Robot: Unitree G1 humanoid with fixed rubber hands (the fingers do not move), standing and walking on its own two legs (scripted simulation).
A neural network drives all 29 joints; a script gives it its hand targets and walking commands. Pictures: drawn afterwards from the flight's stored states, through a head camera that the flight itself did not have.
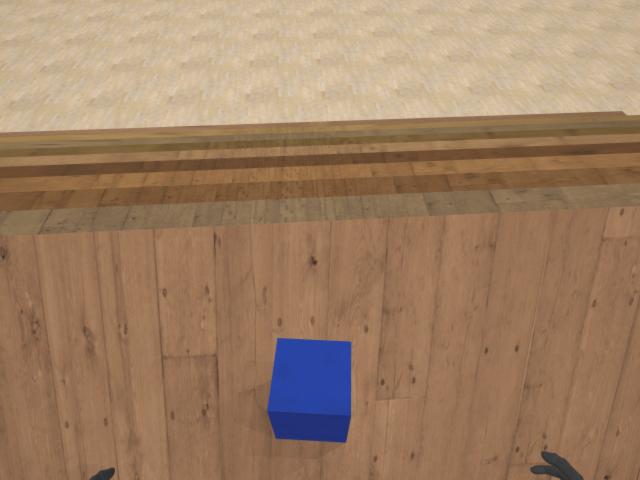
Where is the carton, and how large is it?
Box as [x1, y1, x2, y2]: [267, 338, 350, 442]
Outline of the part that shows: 277,338 267,409 276,438 345,442 350,418 350,342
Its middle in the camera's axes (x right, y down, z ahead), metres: -0.03 +0.44 +1.12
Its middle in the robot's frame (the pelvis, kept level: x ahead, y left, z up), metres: +0.47 +0.03 -0.66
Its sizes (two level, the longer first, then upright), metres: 0.210 0.200 0.250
